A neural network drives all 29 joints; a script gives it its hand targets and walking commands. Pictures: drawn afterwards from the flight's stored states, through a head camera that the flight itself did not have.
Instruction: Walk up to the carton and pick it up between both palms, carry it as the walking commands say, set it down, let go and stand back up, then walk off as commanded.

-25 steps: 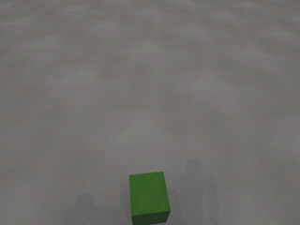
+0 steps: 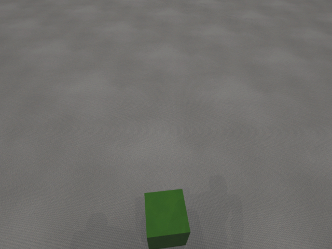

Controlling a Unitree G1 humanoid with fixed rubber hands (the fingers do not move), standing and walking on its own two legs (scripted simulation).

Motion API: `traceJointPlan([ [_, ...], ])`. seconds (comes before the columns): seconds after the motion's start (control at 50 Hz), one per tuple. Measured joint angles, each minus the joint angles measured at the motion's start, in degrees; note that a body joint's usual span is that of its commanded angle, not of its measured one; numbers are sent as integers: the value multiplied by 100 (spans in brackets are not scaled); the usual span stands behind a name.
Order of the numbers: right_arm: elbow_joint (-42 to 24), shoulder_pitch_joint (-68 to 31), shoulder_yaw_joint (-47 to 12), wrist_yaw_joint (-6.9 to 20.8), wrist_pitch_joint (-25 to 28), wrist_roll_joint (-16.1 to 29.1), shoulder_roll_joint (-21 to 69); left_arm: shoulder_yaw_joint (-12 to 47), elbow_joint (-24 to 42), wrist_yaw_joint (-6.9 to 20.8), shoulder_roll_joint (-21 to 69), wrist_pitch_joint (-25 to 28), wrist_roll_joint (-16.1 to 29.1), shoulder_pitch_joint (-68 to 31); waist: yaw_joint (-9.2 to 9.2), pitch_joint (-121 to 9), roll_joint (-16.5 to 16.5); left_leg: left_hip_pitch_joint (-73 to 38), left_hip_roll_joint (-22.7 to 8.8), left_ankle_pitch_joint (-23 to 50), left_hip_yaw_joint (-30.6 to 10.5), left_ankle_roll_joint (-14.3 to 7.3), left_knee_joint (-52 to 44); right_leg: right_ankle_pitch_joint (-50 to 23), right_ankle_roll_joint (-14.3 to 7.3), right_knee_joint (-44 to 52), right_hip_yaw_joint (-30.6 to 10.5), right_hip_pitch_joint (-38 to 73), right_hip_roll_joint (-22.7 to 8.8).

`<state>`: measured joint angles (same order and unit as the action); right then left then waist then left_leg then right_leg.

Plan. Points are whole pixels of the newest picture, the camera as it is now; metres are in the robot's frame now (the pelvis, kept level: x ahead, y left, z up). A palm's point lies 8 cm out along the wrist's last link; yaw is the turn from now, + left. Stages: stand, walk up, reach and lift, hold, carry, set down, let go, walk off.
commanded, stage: walk up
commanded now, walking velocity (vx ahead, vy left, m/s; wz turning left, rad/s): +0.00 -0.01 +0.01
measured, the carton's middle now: (165, 219) +0.41 -0.01 -0.65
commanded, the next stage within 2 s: none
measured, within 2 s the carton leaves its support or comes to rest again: neither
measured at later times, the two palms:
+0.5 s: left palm out of the picture +0.00 +0.22 -0.14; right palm out of the picture -0.01 -0.23 -0.14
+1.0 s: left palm out of the picture +0.00 +0.22 -0.14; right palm out of the picture -0.01 -0.23 -0.14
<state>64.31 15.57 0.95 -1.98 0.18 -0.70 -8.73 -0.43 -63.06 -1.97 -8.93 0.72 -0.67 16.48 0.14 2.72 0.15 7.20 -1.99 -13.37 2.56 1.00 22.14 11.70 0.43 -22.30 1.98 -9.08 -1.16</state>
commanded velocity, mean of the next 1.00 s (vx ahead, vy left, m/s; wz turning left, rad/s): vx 0.00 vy -0.01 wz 0.01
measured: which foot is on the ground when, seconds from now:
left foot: down 0.00-1.00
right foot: down 0.00-1.00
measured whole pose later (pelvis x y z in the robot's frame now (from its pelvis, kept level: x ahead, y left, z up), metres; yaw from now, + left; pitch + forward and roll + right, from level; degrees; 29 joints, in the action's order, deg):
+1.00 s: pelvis +0.00 +0.00 +0.00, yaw +0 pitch -2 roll +0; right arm 62.5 16.7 0.9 -1.9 0.3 -0.7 -9.3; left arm -0.8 -61.1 -1.8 -9.3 0.7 -0.6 16.8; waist 0.2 2.5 0.1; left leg 8.0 -1.9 -13.3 2.1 1.1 22.8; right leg 11.9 0.3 -23.1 2.4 -9.7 -1.3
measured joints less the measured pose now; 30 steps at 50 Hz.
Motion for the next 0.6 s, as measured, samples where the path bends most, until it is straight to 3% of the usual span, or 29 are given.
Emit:
traceJointPlan([
  [0.6,-116,108,-9,5,8,1,-46,-19,157,12,-27,-8,2,-12,18,-22,-10,55,3,1,-30,11,46,24,-14,-70,28,-54,-6],
])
